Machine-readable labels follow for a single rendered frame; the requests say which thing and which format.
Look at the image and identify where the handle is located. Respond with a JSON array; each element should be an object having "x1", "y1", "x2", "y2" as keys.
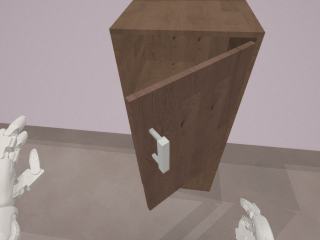
[{"x1": 149, "y1": 128, "x2": 170, "y2": 174}]

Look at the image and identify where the left robot forearm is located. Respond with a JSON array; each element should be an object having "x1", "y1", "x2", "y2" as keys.
[{"x1": 0, "y1": 205, "x2": 21, "y2": 240}]

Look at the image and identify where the cupboard door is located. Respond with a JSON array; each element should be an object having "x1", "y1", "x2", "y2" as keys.
[{"x1": 125, "y1": 41, "x2": 256, "y2": 211}]

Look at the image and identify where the robot right hand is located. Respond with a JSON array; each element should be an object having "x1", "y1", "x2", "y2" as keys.
[{"x1": 235, "y1": 198, "x2": 274, "y2": 240}]

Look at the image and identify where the robot left hand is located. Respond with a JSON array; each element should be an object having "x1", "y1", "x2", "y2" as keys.
[{"x1": 0, "y1": 115, "x2": 44, "y2": 206}]

